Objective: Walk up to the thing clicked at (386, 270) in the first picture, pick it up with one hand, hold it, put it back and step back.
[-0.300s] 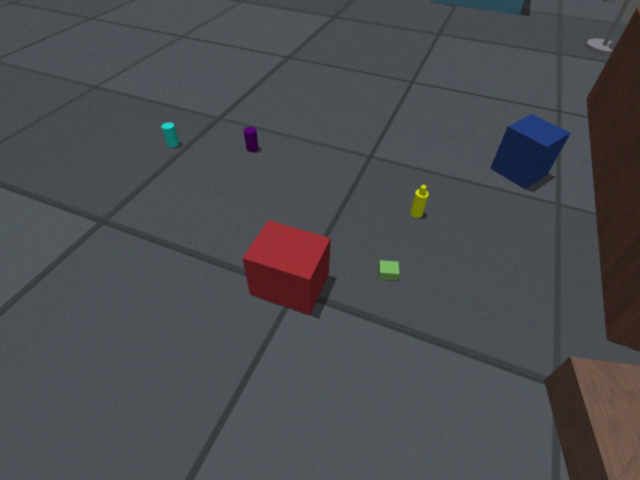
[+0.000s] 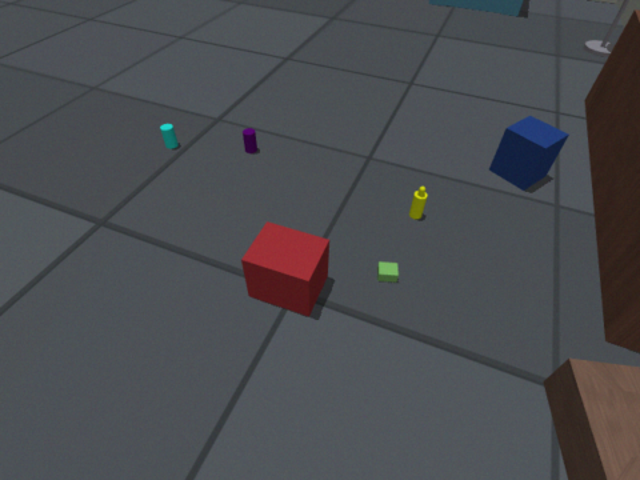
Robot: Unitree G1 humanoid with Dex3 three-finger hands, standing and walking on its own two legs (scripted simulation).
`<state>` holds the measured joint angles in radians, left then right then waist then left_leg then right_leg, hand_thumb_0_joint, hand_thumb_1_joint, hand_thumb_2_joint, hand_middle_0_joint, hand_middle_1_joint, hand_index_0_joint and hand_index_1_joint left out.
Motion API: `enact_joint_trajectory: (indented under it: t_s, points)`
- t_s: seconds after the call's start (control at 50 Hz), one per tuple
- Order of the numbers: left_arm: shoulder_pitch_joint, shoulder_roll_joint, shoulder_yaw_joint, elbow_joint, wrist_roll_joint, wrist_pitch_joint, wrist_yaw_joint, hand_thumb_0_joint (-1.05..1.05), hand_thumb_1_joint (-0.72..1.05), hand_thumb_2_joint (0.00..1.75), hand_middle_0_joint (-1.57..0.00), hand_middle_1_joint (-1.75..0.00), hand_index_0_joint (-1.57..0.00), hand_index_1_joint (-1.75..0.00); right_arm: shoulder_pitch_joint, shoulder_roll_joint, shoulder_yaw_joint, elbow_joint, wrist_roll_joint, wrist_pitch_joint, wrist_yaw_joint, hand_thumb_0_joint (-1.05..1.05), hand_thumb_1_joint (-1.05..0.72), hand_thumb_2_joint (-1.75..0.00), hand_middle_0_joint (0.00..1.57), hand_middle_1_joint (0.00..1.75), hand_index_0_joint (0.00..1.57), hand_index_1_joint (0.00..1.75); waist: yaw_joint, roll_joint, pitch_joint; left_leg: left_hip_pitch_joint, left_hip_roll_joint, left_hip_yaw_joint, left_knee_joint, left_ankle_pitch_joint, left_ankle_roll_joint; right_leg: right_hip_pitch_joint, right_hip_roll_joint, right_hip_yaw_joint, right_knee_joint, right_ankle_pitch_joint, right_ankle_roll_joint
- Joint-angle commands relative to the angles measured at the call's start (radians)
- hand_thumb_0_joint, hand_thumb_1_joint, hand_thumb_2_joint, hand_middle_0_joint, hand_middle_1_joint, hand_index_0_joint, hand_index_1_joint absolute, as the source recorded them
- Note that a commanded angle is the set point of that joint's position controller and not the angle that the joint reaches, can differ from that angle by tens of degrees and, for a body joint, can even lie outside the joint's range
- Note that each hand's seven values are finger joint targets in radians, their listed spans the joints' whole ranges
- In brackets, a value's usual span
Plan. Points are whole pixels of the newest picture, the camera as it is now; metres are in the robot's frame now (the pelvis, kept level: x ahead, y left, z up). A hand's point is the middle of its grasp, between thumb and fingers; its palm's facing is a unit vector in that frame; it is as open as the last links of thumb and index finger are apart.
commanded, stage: stand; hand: left
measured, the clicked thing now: (387, 271) +1.01 -0.30 -0.76
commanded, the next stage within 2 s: walk up in 0.82 s
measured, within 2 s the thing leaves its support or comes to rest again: neither
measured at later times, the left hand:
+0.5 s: hand out of the picture +0.08 +0.26 -0.15, palm faces -0.02 -0.94 -0.35, open 7.3 cm
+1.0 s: hand out of the picture +0.10 +0.26 -0.15, palm faces -0.14 -0.93 -0.35, open 7.3 cm
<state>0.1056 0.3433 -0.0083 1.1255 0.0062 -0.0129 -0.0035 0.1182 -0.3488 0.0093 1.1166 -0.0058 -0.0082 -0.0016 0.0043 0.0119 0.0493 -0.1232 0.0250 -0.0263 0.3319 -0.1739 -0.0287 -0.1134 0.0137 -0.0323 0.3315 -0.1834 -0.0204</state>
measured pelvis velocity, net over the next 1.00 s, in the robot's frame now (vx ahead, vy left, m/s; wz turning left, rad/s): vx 0.02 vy -0.01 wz -0.13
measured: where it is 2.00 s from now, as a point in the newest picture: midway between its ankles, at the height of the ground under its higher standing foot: (387, 453)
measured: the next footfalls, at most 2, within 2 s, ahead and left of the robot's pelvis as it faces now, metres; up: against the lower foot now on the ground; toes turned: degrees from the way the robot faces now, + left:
right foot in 1.12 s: +0.13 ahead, -0.23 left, +0.00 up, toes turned -16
left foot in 1.42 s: +0.28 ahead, -0.02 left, +0.00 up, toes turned -15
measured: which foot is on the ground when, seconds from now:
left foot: down 0.00-1.00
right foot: down 0.00-0.86, up 0.88-1.00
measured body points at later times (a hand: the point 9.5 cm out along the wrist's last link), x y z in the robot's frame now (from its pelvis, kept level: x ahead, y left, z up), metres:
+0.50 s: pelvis +0.01 +0.00 +0.00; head +0.02 +0.00 +0.45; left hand +0.08 +0.30 -0.13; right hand +0.08 -0.29 -0.13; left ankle +0.01 +0.14 -0.75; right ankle +0.00 -0.10 -0.75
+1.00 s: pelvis +0.02 -0.01 -0.01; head +0.03 -0.02 +0.44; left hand +0.11 +0.31 -0.12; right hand +0.06 -0.35 -0.12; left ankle +0.01 +0.14 -0.75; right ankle +0.03 -0.15 -0.71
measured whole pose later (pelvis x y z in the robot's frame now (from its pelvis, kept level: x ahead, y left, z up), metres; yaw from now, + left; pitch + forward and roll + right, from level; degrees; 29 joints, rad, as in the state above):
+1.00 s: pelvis +0.02 -0.01 -0.01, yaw -7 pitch -2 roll +2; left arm 0.22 0.42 0.08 0.99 0.03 0.05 -0.10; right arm 0.19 -0.39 -0.08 0.97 -0.04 -0.06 0.00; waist 0.01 -0.02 0.06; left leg -0.09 0.06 0.10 0.39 -0.26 -0.02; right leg -0.41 -0.06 0.02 0.84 -0.38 -0.01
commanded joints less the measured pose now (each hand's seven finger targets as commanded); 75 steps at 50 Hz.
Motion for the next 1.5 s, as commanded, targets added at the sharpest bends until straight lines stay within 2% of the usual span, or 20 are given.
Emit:
enact_joint_trajectory:
  t_s: [0.0,0.78,0.82,0.84,0.86,0.92,1.02,1.08,1.1,1.12,1.14,1.18,1.24,1.32,1.36,1.38,1.4,1.42,1.44,1.48]
  points:
    - [-0.034,0.212,0.046,-0.056,0.002,-0.025,0.012,0.00,0.90,0.90,-0.20,-0.30,-0.20,-0.30,-0.037,-0.199,-0.035,-0.056,-0.002,-0.024,-0.010,0.00,-0.90,-0.90,0.20,0.30,0.20,0.30,-0.001,-0.017,-0.065,0.005,0.095,-0.079,-0.040,0.099,0.048,-0.002,-0.143,0.120,-0.067,0.113,-0.009]
    - [-0.034,0.219,0.049,-0.055,0.004,-0.022,0.014,0.00,0.90,0.90,-0.20,-0.30,-0.20,-0.30,-0.038,-0.204,-0.039,-0.057,-0.003,-0.022,-0.012,0.00,-0.90,-0.90,0.20,0.30,0.20,0.30,-0.003,-0.019,-0.077,0.017,0.103,-0.083,-0.052,0.136,0.051,0.033,-0.147,0.110,-0.065,0.128,-0.009]
    - [-0.040,0.268,0.121,-0.182,0.035,0.008,-0.043,0.00,0.90,0.90,-0.20,-0.30,-0.20,-0.30,0.121,-0.350,-0.140,-0.101,-0.033,-0.058,-0.013,0.00,-0.90,-0.90,0.20,0.30,0.20,0.30,-0.089,0.016,-0.050,0.306,0.160,-0.142,0.006,-0.445,0.163,-0.455,-0.047,0.120,0.152,-0.382,-0.034]
    - [-0.134,0.233,0.121,-0.231,0.036,0.017,-0.061,0.00,0.90,0.90,-0.20,-0.30,-0.20,-0.30,0.173,-0.394,-0.169,-0.105,-0.030,-0.062,-0.019,0.00,-0.90,-0.90,0.20,0.30,0.20,0.30,-0.141,0.166,0.019,0.257,0.347,-0.320,-0.149,-0.526,0.241,-0.580,-0.022,0.054,0.442,-0.310,-0.010]
    - [-0.123,0.238,0.123,-0.259,0.043,0.022,-0.066,0.00,0.90,0.90,-0.20,-0.30,-0.20,-0.30,0.134,-0.401,-0.172,-0.145,-0.026,-0.069,-0.019,0.00,-0.90,-0.90,0.20,0.30,0.20,0.30,-0.113,0.117,0.062,0.159,0.461,-0.368,-0.190,-0.449,0.288,-0.617,-0.094,0.123,0.579,-0.287,0.004]
    - [0.035,0.258,0.136,-0.253,0.026,0.021,-0.096,0.00,0.90,0.90,-0.20,-0.30,-0.20,-0.30,0.026,-0.358,-0.167,-0.218,-0.033,-0.082,-0.016,0.00,-0.90,-0.90,0.20,0.30,0.20,0.30,-0.007,0.073,0.019,0.077,0.401,-0.219,-0.173,-0.356,0.256,-0.492,-0.172,0.165,0.589,-0.207,0.012]
    - [0.111,0.243,0.151,-0.264,0.027,0.014,-0.126,0.00,0.90,0.90,-0.20,-0.30,-0.20,-0.30,-0.040,-0.349,-0.173,-0.273,-0.050,-0.079,0.006,0.00,-0.90,-0.90,0.20,0.30,0.20,0.30,0.022,0.147,0.024,-0.135,0.251,0.079,-0.041,-0.331,0.177,-0.178,-0.113,-0.013,0.357,-0.129,0.016]
    - [0.309,0.284,0.175,-0.206,0.036,-0.003,-0.102,0.00,0.90,0.90,-0.20,-0.30,-0.20,-0.30,-0.027,-0.302,-0.155,-0.284,-0.051,-0.055,0.011,0.00,-0.90,-0.90,0.20,0.30,0.20,0.30,0.096,-0.076,-0.032,-0.298,0.160,0.169,0.314,-0.493,0.144,0.078,-0.017,-0.093,0.292,-0.100,0.007]
    - [0.406,0.349,0.197,-0.196,0.036,-0.013,-0.084,0.00,0.90,0.90,-0.20,-0.30,-0.20,-0.30,0.002,-0.240,-0.129,-0.295,-0.048,-0.048,0.015,0.00,-0.90,-0.90,0.20,0.30,0.20,0.30,0.144,-0.297,-0.042,-0.422,0.070,0.214,0.619,-0.467,0.116,0.173,-0.063,0.067,0.142,-0.303,-0.036]
    - [0.434,0.445,0.211,-0.236,0.031,-0.023,-0.069,0.00,0.90,0.90,-0.20,-0.30,-0.20,-0.30,-0.018,-0.200,-0.104,-0.350,-0.021,-0.051,0.024,0.00,-0.90,-0.90,0.20,0.30,0.20,0.30,0.152,-0.466,0.003,-0.615,-0.061,0.161,0.837,-0.512,0.060,0.100,-0.315,0.655,-0.168,-0.565,-0.167]
    - [0.347,0.467,0.201,-0.270,0.019,-0.027,-0.067,0.00,0.90,0.90,-0.20,-0.30,-0.20,-0.30,-0.048,-0.279,-0.127,-0.346,-0.026,-0.047,0.023,0.00,-0.90,-0.90,0.20,0.30,0.20,0.30,0.106,-0.289,0.075,-0.549,0.027,0.007,0.861,-0.436,0.039,-0.068,-0.418,0.852,-0.228,-0.688,-0.266]
    - [0.227,0.401,0.182,-0.306,-0.001,-0.029,-0.051,0.00,0.90,0.90,-0.20,-0.30,-0.20,-0.30,0.057,-0.312,-0.134,-0.287,0.002,-0.054,0.028,0.00,-0.90,-0.90,0.20,0.30,0.20,0.30,0.033,-0.131,0.042,-0.520,0.090,-0.016,0.825,-0.302,0.053,-0.031,-0.329,0.615,-0.138,-0.539,-0.235]
    - [0.196,0.354,0.162,-0.327,0.009,-0.031,-0.045,0.00,0.90,0.90,-0.20,-0.30,-0.20,-0.30,0.159,-0.287,-0.130,-0.265,-0.005,-0.059,0.039,0.00,-0.90,-0.90,0.20,0.30,0.20,0.30,0.006,-0.182,0.004,-0.324,0.075,0.019,0.598,-0.304,0.055,-0.150,-0.238,0.390,-0.059,-0.344,-0.198]
    - [0.186,0.352,0.156,-0.365,0.010,-0.041,-0.046,0.00,0.90,0.90,-0.20,-0.30,-0.20,-0.30,0.173,-0.279,-0.144,-0.306,-0.021,-0.070,0.047,0.00,-0.90,-0.90,0.20,0.30,0.20,0.30,-0.004,-0.148,0.018,-0.202,0.050,0.041,0.405,-0.198,0.054,-0.249,-0.242,0.363,-0.027,-0.319,-0.193]
    - [0.095,0.333,0.144,-0.392,0.008,-0.039,-0.047,0.00,0.90,0.90,-0.20,-0.30,-0.20,-0.30,0.300,-0.275,-0.158,-0.280,-0.025,-0.082,0.041,0.00,-0.90,-0.90,0.20,0.30,0.20,0.30,-0.101,-0.100,-0.002,0.064,0.016,0.083,0.274,-0.052,0.049,-0.452,-0.176,0.266,0.108,-0.380,-0.146]
    - [0.103,0.268,0.123,-0.406,0.014,-0.037,-0.046,0.00,0.90,0.90,-0.20,-0.30,-0.20,-0.30,0.384,-0.307,-0.173,-0.262,-0.032,-0.093,0.029,0.00,-0.90,-0.90,0.20,0.30,0.20,0.30,-0.146,0.024,-0.031,0.254,0.017,0.040,0.215,-0.093,0.060,-0.602,-0.095,0.206,0.300,-0.372,-0.106]
    - [0.155,0.174,0.097,-0.408,0.008,-0.039,-0.042,0.00,0.90,0.90,-0.20,-0.30,-0.20,-0.30,0.448,-0.387,-0.193,-0.269,-0.052,-0.106,0.016,0.00,-0.90,-0.90,0.20,0.30,0.20,0.30,-0.168,0.286,-0.051,0.286,0.229,-0.333,-0.004,-0.437,0.115,-0.706,0.075,0.123,0.655,-0.367,-0.057]
    - [0.188,0.218,0.105,-0.400,0.011,-0.037,-0.031,0.00,0.90,0.90,-0.20,-0.30,-0.20,-0.30,0.367,-0.422,-0.191,-0.312,-0.042,-0.112,0.015,0.00,-0.90,-0.90,0.20,0.30,0.20,0.30,-0.112,0.202,-0.009,0.153,0.418,-0.660,-0.171,-0.652,0.189,-0.719,0.068,0.160,0.811,-0.339,-0.032]
    - [0.221,0.293,0.113,-0.381,0.016,-0.040,-0.027,0.00,0.90,0.90,-0.20,-0.30,-0.20,-0.30,0.255,-0.434,-0.187,-0.341,-0.009,-0.114,0.016,0.00,-0.90,-0.90,0.20,0.30,0.20,0.30,-0.059,0.116,0.042,0.044,0.459,-0.686,-0.218,-0.700,0.243,-0.686,-0.001,0.218,0.856,-0.281,-0.036]
    - [0.231,0.318,0.127,-0.338,0.006,-0.050,-0.034,0.00,0.90,0.90,-0.20,-0.30,-0.20,-0.30,0.195,-0.354,-0.157,-0.360,-0.009,-0.118,0.019,0.00,-0.90,-0.90,0.20,0.30,0.20,0.30,-0.023,0.073,0.083,0.006,0.344,-0.424,-0.143,-0.448,0.223,-0.616,-0.056,0.200,0.794,-0.163,-0.011]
